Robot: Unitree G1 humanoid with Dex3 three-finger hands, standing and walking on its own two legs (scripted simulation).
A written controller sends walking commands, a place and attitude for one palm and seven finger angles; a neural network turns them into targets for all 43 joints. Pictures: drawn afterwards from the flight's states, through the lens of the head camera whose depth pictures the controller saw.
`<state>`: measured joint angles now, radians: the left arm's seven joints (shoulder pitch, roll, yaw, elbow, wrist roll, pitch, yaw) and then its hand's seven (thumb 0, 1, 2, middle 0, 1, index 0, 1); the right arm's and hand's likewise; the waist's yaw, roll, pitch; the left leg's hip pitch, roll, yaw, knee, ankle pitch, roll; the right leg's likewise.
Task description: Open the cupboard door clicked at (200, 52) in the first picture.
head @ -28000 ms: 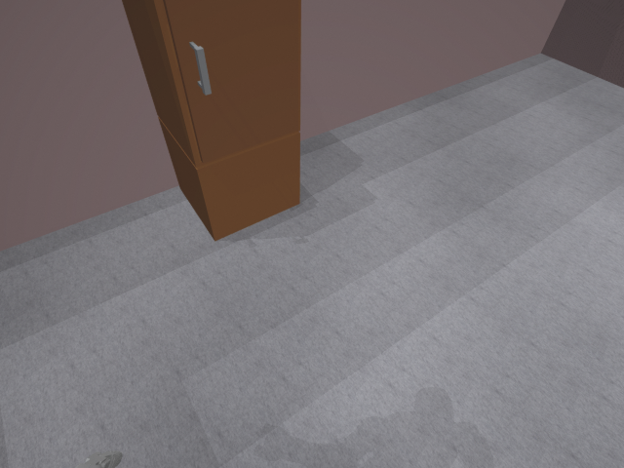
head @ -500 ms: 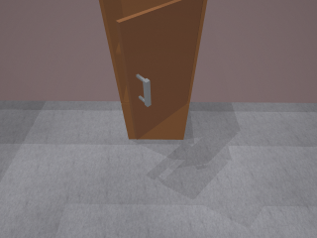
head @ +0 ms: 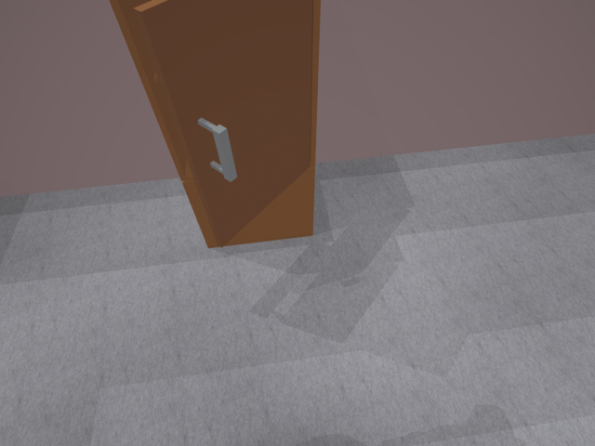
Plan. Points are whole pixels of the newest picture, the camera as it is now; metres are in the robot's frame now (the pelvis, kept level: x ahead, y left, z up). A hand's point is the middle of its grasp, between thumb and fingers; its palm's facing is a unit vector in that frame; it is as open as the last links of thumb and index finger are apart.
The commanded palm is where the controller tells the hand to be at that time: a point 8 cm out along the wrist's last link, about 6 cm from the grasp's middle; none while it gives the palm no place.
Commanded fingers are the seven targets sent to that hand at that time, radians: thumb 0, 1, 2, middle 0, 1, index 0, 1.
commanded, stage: walk to a spot facing it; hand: left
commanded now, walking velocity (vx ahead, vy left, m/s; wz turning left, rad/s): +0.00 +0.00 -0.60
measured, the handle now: (217, 150) +0.62 +0.20 -0.01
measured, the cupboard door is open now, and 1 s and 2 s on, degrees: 44 44 44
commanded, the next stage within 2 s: none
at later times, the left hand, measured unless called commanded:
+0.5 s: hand out of the picture +0.09 +0.18 -0.15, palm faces -0.19 -0.94 -0.27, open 7.4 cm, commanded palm none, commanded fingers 0.00 0.90 0.90 -0.20 -0.30 -0.20 -0.30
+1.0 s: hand (250, 401) +0.20 +0.10 -0.16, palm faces -0.56 -0.78 -0.27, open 7.4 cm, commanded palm none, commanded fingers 0.00 0.90 0.90 -0.20 -0.30 -0.20 -0.30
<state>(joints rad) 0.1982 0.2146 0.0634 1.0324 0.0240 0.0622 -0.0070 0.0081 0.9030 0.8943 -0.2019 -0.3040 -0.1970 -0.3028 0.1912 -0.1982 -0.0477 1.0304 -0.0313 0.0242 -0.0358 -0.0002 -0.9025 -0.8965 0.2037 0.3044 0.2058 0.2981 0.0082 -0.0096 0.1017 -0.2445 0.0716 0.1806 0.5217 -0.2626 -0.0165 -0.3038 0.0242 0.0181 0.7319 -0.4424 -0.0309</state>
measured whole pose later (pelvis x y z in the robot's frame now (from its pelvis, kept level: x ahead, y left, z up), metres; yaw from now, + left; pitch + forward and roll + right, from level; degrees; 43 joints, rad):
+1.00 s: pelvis +0.00 -0.02 +0.00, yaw -35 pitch +1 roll +1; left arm 0.14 0.25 0.06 0.89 0.03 0.04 0.00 0.01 0.90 0.89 -0.20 -0.30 -0.20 -0.30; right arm 0.19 -0.27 -0.06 0.91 -0.01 0.05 -0.02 0.01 -0.91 -0.90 0.20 0.30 0.20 0.30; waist -0.02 -0.01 0.13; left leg -0.42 0.06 0.04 0.94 -0.50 -0.06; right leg -0.35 0.03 0.07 0.61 -0.27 -0.02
